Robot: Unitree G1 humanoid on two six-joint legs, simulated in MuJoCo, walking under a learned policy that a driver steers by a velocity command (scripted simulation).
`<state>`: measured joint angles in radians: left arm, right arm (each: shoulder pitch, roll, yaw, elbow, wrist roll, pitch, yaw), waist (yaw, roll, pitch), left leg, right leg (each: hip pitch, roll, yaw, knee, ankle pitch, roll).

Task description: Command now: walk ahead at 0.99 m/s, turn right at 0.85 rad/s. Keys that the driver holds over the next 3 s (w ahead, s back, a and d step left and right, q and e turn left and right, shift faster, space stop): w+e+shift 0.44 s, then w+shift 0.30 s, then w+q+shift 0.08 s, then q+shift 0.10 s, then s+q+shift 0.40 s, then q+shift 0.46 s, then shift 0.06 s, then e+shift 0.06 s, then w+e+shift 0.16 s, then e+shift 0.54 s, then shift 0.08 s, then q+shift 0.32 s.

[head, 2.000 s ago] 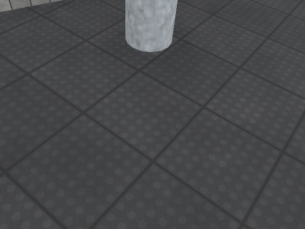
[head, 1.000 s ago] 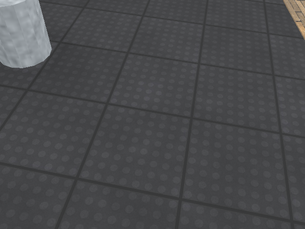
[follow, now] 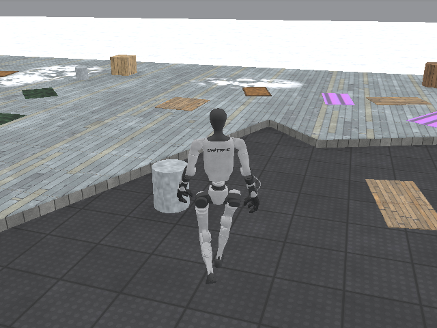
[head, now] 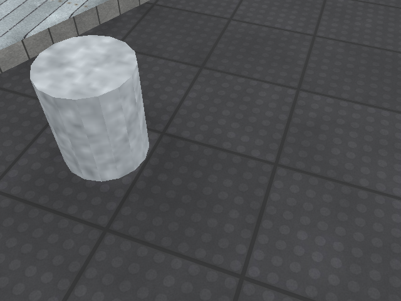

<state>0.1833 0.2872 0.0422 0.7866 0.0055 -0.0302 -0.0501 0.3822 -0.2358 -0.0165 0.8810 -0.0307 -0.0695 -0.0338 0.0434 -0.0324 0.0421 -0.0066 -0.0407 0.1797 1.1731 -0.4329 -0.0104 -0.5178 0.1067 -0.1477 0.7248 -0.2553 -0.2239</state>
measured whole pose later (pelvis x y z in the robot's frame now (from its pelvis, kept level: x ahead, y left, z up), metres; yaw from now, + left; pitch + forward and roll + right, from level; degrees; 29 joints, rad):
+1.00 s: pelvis +0.83 -0.20 +0.05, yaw -30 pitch +1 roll +0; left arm 0.28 0.26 0.02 0.82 0.02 -0.09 -0.01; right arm 0.29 -0.27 -0.04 0.83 -0.01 -0.03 0.01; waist -0.02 0.03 0.08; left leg -0.57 0.05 -0.02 1.19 -0.31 0.03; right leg -0.20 0.03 -0.14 0.45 -0.27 -0.08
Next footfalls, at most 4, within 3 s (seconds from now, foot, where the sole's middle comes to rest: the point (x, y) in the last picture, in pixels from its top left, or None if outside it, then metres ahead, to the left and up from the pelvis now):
0.36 left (176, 264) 0.60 0.13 -0.73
0.80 right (290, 211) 0.82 -0.27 -0.73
1.18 left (287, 145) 1.15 -0.29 -0.73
1.60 right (321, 169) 1.02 -0.41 -0.73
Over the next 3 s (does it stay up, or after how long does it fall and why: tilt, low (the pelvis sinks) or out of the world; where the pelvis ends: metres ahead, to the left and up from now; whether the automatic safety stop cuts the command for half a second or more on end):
stays up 1.14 -0.27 0.04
